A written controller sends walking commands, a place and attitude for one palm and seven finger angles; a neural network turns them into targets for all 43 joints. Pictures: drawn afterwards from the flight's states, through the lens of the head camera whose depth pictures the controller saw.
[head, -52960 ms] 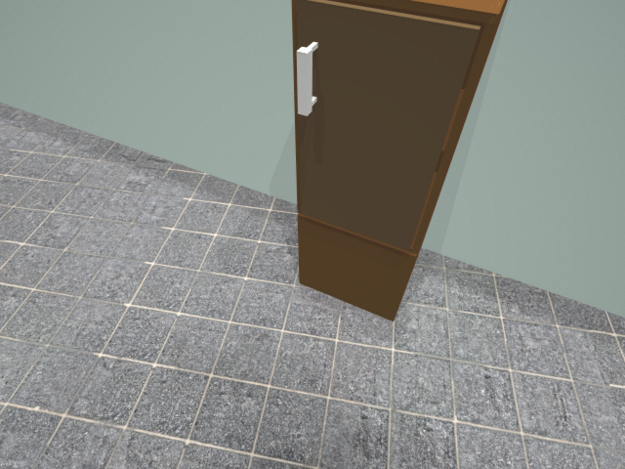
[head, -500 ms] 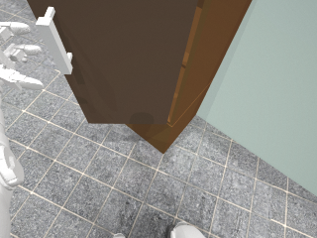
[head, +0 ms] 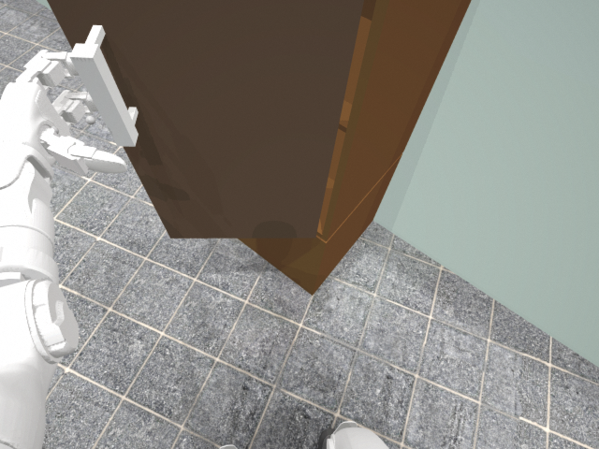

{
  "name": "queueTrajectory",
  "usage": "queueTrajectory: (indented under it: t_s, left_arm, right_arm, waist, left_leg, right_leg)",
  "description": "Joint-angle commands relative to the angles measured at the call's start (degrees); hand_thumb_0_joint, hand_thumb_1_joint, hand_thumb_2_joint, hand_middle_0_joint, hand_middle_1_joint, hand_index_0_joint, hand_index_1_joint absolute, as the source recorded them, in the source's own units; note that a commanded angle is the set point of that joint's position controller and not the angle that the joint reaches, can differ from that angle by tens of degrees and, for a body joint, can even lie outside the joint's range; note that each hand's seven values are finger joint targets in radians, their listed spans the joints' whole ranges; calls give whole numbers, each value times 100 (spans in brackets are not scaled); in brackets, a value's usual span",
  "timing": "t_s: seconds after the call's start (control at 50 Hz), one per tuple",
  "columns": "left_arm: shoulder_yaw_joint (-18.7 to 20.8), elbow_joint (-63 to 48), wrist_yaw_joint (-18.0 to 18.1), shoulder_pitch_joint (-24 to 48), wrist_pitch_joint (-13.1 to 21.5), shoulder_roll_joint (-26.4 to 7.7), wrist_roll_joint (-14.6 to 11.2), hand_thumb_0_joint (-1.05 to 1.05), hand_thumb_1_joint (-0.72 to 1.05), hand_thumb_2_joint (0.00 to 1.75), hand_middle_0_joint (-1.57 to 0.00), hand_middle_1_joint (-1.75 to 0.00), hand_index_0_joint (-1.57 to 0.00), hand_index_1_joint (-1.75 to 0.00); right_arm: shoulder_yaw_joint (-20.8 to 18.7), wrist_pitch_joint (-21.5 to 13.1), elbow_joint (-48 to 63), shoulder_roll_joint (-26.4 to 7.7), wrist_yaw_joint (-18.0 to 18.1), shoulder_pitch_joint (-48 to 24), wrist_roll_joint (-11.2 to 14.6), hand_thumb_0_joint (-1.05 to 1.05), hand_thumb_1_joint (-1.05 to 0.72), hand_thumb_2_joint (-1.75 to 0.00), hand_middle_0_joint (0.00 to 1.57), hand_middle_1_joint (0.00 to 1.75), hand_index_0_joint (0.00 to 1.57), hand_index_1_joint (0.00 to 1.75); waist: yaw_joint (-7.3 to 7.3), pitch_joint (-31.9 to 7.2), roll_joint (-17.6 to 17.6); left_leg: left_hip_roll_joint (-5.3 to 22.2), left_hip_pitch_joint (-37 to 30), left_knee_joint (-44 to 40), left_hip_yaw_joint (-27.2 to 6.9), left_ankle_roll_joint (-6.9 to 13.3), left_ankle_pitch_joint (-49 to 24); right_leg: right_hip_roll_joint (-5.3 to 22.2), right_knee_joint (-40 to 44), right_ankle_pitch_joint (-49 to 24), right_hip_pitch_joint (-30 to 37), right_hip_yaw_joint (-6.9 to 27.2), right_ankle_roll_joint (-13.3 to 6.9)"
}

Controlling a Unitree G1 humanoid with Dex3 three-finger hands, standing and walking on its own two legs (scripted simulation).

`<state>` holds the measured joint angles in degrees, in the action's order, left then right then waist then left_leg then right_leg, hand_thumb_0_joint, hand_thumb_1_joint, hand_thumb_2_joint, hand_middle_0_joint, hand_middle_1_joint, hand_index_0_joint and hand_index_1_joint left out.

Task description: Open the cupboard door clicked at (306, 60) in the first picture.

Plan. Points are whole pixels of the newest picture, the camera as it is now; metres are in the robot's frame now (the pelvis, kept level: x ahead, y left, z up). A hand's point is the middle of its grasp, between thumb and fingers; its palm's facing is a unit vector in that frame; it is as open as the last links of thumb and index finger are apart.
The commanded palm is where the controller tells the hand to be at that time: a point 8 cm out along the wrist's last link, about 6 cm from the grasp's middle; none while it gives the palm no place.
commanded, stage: slide the fingers in behind the handle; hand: left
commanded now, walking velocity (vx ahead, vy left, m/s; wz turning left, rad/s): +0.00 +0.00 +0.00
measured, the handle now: (113, 89) +0.55 +0.20 +0.13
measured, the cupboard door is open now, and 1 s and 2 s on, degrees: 40 40 41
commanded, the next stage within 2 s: close the thumb around the handle in 1.06 s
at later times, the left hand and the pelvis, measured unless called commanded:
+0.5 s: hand (114, 122) +0.50 +0.19 +0.13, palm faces -0.04 -1.00 -0.01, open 14.0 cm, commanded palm +0.48 +0.24 +0.13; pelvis +0.00 +0.00 +0.00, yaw +1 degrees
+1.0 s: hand (125, 119) +0.50 +0.18 +0.13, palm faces -0.01 -1.00 +0.00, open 14.0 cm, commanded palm +0.47 +0.23 +0.13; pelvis +0.00 +0.00 +0.00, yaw +0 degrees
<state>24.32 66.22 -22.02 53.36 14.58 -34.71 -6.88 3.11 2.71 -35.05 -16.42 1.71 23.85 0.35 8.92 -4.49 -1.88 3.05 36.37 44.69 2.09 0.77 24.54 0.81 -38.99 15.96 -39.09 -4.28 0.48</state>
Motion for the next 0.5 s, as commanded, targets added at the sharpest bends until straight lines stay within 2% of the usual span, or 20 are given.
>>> queueTrajectory:
  t_s: [0.0, 0.02, 0.06, 0.08, 0.16, 0.18, 0.2, 0.26, 0.28, 0.34, 0.36, 0.38, 0.4, 0.44, 0.46, 0.48]
  left_arm:
    - [215, -1130, 59, 2509, 314, -1586, -139, 0, -50, 30, -30, -120, -30, -120]
    - [253, -1169, 80, 2520, 343, -1638, -156, 0, -50, 30, -30, -120, -30, -120]
    - [211, -1312, 100, 2442, 353, -1561, -114, 0, -50, 30, -30, -120, -30, -120]
    - [148, -1360, 109, 2419, 362, -1470, -124, 0, -50, 30, -30, -120, -30, -120]
    - [167, -1223, 141, 2421, 361, -1428, -180, 0, -50, 30, -30, -120, -30, -120]
    - [137, -1246, 139, 2486, 349, -1410, -178, 0, -50, 30, -30, -120, -30, -120]
    - [108, -1201, 151, 2510, 330, -1410, -150, 0, -50, 30, -30, -120, -30, -120]
    - [73, -1371, 197, 2742, 401, -1424, -103, 0, -50, 30, -30, -120, -30, -120]
    - [-15, -1323, 206, 2693, 403, -1295, -85, 0, -50, 30, -30, -120, -30, -120]
    - [-52, -1256, 235, 2765, 421, -1155, -168, 0, -50, 30, -30, -120, -30, -120]
    - [-31, -1154, 252, 2772, 395, -1188, -155, 0, -50, 30, -30, -120, -30, -120]
    - [-168, -1141, 263, 2896, 375, -1050, -139, 0, -50, 30, -30, -120, -30, -120]
    - [-95, -1222, 298, 2930, 387, -1154, -83, 0, -50, 30, -30, -120, -30, -120]
    - [-188, -1402, 373, 3040, 432, -1020, -54, 0, -50, 30, -30, -120, -30, -120]
    - [-272, -1352, 407, 2970, 424, -841, -65, 0, -50, 30, -30, -120, -30, -120]
    - [-128, -1174, 455, 2843, 395, -940, -87, 0, -50, 30, -30, -120, -30, -120]
  right_arm:
    - [-433, -136, 280, -1040, 90, 845, 1, 0, -90, -90, 20, 30, 20, 30]
    - [-424, -138, 300, -1047, 100, 861, -5, 0, -90, -90, 20, 30, 20, 30]
    - [-437, -149, 317, -1012, 85, 820, -1, 0, -90, -90, 20, 30, 20, 30]
    - [-433, -154, 331, -1002, 70, 807, 0, 0, -90, -90, 20, 30, 20, 30]
    - [-439, -166, 286, -1014, 81, 801, 15, 0, -90, -90, 20, 30, 20, 30]
    - [-439, -173, 292, -1013, 82, 769, 16, 0, -90, -90, 20, 30, 20, 30]
    - [-438, -180, 282, -1017, 83, 773, 21, 0, -90, -90, 20, 30, 20, 30]
    - [-440, -213, 258, -1002, 104, 780, 9, 0, -90, -90, 20, 30, 20, 30]
    - [-439, -221, 255, -982, 95, 778, 8, 0, -90, -90, 20, 30, 20, 30]
    - [-451, -260, 213, -995, 95, 809, 4, 0, -90, -90, 20, 30, 20, 30]
    - [-443, -266, 196, -1003, 99, 796, 7, 0, -90, -90, 20, 30, 20, 30]
    - [-430, -277, 180, -996, 93, 797, 2, 0, -90, -90, 20, 30, 20, 30]
    - [-450, -283, 174, -1005, 91, 828, -10, 0, -90, -90, 20, 30, 20, 30]
    - [-458, -305, 160, -965, 81, 843, -26, 0, -90, -90, 20, 30, 20, 30]
    - [-455, -312, 163, -950, 54, 851, -35, 0, -90, -90, 20, 30, 20, 30]
    - [-458, -312, 137, -975, 42, 871, -44, 0, -90, -90, 20, 30, 20, 30]
  waist:
    - [26, -2320, -345]
    - [7, -2359, -276]
    - [-56, -2500, -587]
    - [-50, -2469, -588]
    - [-7, -2298, -261]
    - [9, -2239, -372]
    - [27, -2173, -290]
    - [44, -2315, -552]
    - [36, -2312, -643]
    - [99, -2376, -343]
    - [97, -2255, -436]
    - [146, -2171, -438]
    - [109, -2307, -491]
    - [114, -2520, -799]
    - [102, -2499, -782]
    - [86, -2399, -502]
  left_leg:
    - [-159, -1015, -513, -324, 43, -2501]
    - [-172, -953, -530, -326, 59, -2487]
    - [-188, -1088, -536, -299, 33, -2627]
    - [-187, -1098, -539, -292, 34, -2623]
    - [-193, -902, -581, -265, 67, -2342]
    - [-208, -843, -593, -233, 71, -2235]
    - [-214, -797, -606, -236, 83, -2118]
    - [-215, -974, -584, -272, 63, -2227]
    - [-216, -1043, -573, -279, 49, -2277]
    - [-195, -1090, -559, -324, 51, -2301]
    - [-204, -1026, -562, -306, 53, -2197]
    - [-211, -988, -585, -319, 51, -2146]
    - [-205, -1055, -572, -348, 40, -2199]
    - [-192, -1355, -509, -376, 5, -2523]
    - [-180, -1419, -512, -400, -21, -2599]
    - [-171, -1295, -511, -399, -8, -2528]
  right_leg:
    - [-257, 122, -2029, 1577, 190, -144]
    - [-260, 105, -2096, 1707, 203, -161]
    - [-234, 97, -2163, 1712, 216, -163]
    - [-240, 112, -2152, 1694, 217, -163]
    - [-245, 149, -2113, 1789, 236, -148]
    - [-231, 164, -2084, 1799, 259, -143]
    - [-227, 182, -1998, 1775, 255, -141]
    - [-218, 161, -1956, 1665, 262, -147]
    - [-227, 147, -1940, 1604, 241, -163]
    - [-248, 150, -1925, 1579, 216, -146]
    - [-239, 170, -1850, 1511, 233, -146]
    - [-231, 172, -1807, 1471, 221, -144]
    - [-229, 141, -1779, 1466, 208, -152]
    - [-230, 104, -1863, 1319, 199, -162]
    - [-242, 95, -1850, 1268, 167, -167]
    - [-258, 113, -1835, 1312, 157, -163]
